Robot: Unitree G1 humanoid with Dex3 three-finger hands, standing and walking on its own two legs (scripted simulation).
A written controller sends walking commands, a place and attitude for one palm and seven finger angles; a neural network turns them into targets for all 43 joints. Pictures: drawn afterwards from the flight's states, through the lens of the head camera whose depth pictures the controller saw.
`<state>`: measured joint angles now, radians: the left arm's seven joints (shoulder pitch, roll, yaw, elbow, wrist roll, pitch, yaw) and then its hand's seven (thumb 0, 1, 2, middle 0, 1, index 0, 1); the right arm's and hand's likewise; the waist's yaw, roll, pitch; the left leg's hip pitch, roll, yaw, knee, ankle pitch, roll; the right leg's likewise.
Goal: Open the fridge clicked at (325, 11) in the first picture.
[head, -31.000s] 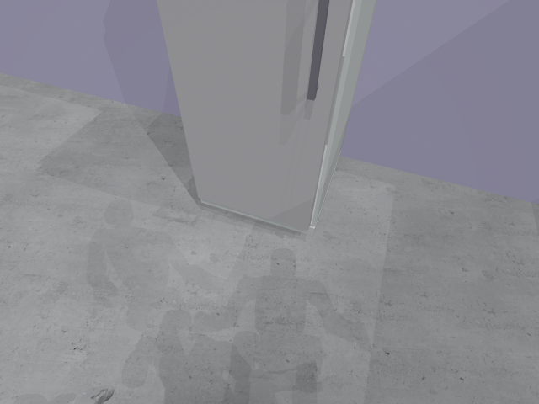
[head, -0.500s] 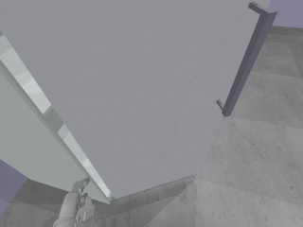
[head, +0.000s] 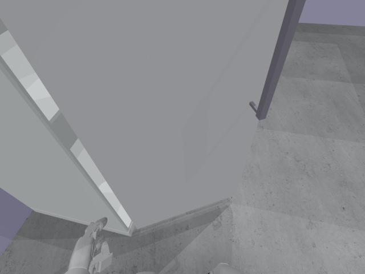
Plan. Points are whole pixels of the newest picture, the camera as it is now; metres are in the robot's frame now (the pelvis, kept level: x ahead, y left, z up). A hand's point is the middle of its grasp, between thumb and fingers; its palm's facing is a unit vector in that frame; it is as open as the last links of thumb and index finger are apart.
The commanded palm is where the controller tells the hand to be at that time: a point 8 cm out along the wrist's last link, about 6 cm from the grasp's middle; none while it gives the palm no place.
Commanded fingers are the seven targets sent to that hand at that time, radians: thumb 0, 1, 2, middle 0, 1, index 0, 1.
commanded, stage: step back with the hand held close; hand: right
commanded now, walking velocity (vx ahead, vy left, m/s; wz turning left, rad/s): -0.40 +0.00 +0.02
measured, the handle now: (270, 63) +0.55 -0.17 +0.17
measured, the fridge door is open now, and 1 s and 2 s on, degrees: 58 58 58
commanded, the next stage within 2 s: stop stepping back and stand still in 0.68 s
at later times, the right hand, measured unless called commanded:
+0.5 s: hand out of the picture +0.16 -0.25 +0.20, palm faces +0.42 +0.78 -0.46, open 7.4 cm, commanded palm +0.09 -0.29 +0.20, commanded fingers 0.00 -0.90 -0.90 0.20 0.30 0.20 0.30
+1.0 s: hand out of the picture +0.08 -0.28 +0.21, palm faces +0.37 +0.76 -0.54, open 7.4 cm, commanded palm +0.02 -0.32 +0.20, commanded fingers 0.00 -0.90 -0.90 0.20 0.30 0.20 0.30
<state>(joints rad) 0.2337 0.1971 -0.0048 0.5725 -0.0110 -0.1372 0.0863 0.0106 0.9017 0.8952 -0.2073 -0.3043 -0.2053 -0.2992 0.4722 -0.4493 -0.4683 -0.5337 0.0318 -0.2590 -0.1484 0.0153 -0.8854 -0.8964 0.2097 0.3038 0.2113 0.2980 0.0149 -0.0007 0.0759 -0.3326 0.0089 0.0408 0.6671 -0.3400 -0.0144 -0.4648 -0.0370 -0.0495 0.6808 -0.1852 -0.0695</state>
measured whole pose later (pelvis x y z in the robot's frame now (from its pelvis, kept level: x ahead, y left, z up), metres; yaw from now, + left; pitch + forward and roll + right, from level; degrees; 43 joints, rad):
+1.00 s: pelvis -0.13 -0.02 +0.01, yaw +2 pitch -2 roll +3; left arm 0.24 0.17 0.00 0.58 -0.02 -0.12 0.04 0.01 0.90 0.90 -0.21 -0.30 -0.21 -0.30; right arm 0.54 -0.50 -0.51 -0.58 0.04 -0.26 -0.12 0.01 -0.89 -0.90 0.21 0.30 0.21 0.30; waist 0.01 -0.01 0.08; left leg -0.24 -0.01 0.11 0.56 -0.29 0.01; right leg -0.38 -0.10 -0.04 0.71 -0.33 -0.01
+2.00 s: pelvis -0.13 -0.05 +0.02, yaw +1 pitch +0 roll +1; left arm 0.25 0.20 -0.01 0.98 0.02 0.01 0.02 0.01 0.91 0.90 -0.20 -0.30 -0.20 -0.30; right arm 0.30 -0.23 0.00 1.03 -0.01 0.03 -0.01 0.00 -0.98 -0.89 0.20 0.30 0.21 0.30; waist -0.01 0.05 0.07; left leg -0.20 0.00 0.03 0.43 -0.22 -0.01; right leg -0.23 0.04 0.03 0.49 -0.25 -0.05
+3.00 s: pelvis -0.11 -0.06 +0.03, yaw +3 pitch -2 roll +1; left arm 0.33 0.12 0.00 1.11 0.01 -0.01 0.05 0.00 0.91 0.90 -0.20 -0.30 -0.20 -0.30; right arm 0.31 -0.14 0.00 1.15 -0.01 0.00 -0.04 0.00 -0.91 -0.90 0.20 0.30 0.20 0.30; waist 0.01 0.00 0.05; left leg -0.15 0.01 -0.02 0.41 -0.23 -0.02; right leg -0.14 0.04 -0.02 0.42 -0.26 -0.05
